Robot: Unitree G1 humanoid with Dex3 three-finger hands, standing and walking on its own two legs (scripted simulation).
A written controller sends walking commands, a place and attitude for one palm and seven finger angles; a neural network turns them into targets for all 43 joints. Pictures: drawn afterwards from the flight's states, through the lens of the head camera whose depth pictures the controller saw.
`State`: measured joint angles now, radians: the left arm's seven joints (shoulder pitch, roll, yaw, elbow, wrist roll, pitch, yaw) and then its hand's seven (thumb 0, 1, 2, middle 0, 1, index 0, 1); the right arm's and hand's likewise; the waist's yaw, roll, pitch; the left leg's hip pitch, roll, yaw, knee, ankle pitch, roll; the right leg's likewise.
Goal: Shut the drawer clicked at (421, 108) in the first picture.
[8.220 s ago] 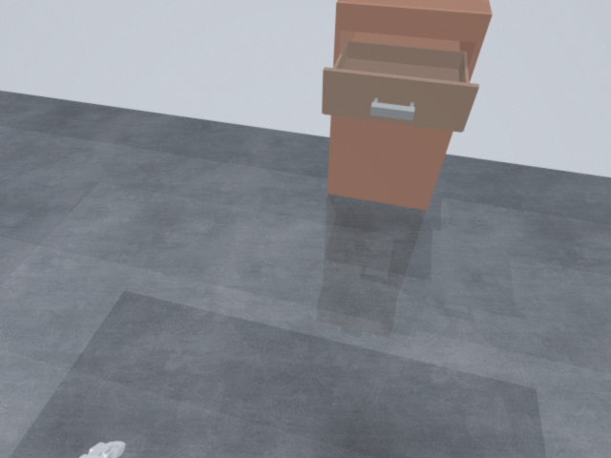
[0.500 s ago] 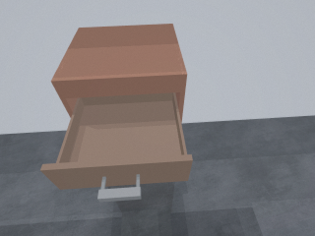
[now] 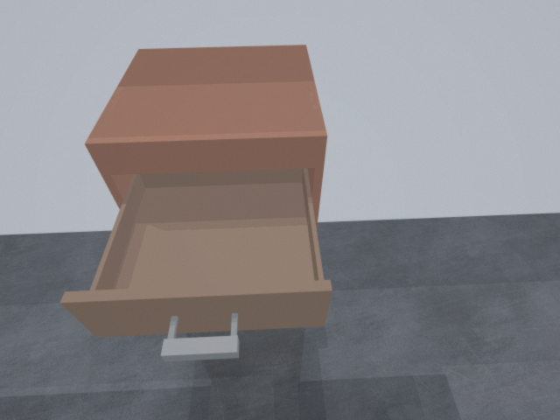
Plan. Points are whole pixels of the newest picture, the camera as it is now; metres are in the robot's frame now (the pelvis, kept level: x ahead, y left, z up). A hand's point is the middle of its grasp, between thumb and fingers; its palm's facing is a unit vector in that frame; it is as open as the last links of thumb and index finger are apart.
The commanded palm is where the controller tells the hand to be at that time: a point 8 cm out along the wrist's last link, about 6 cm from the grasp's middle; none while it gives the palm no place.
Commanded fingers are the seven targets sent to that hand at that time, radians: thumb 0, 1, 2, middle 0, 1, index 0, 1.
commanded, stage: look again from close up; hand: left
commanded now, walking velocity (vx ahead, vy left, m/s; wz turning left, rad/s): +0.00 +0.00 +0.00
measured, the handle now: (203, 334) +0.27 +0.15 -0.09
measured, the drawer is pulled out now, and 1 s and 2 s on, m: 0.30 0.30 0.30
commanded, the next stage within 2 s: raise the hand and make a fist in 0.42 s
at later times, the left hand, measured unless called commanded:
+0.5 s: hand out of the picture -0.01 +0.16 -0.17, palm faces +0.02 -0.98 -0.20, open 7.3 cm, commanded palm none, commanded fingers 0.00 0.90 0.90 -0.20 -0.30 -0.20 -0.30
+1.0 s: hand out of the picture +0.10 +0.15 -0.06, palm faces +0.15 -0.99 +0.02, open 5.6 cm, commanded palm +0.08 +0.20 -0.05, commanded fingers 0.00 0.90 0.90 -0.70 -0.84 -0.70 -0.84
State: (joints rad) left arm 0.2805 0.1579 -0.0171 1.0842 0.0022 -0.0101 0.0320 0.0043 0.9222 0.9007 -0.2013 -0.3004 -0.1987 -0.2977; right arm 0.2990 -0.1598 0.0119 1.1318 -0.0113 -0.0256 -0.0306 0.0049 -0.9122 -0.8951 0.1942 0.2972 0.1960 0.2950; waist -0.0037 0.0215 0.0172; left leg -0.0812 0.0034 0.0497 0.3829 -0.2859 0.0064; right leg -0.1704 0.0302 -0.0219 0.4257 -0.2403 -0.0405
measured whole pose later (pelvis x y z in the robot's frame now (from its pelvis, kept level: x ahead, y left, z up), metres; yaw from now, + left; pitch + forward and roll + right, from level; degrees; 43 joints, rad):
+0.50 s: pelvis -0.01 -0.01 +0.00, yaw +0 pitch -1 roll +0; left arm 0.30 0.15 -0.02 1.09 0.00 -0.01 0.03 0.01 0.92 0.90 -0.20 -0.30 -0.20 -0.30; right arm 0.33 -0.14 0.01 1.15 -0.01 -0.03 -0.03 0.00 -0.91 -0.90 0.19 0.30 0.20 0.29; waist 0.00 0.01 0.02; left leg -0.10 0.02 0.05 0.39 -0.28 0.00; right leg -0.18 0.04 -0.03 0.42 -0.23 -0.05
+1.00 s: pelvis -0.05 +0.00 -0.10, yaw +4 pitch +14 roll -1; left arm 0.66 0.12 -0.06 -0.11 -0.14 -0.50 -0.10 0.01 0.90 0.90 -0.50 -0.63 -0.51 -0.64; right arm 0.09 -0.26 -0.06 0.40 0.00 -0.23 0.01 0.01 -0.91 -0.90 0.19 0.30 0.19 0.29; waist 0.06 -0.02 -0.15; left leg -0.86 -0.01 -0.01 1.20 -0.58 0.01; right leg -0.89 -0.02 -0.10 1.17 -0.52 -0.05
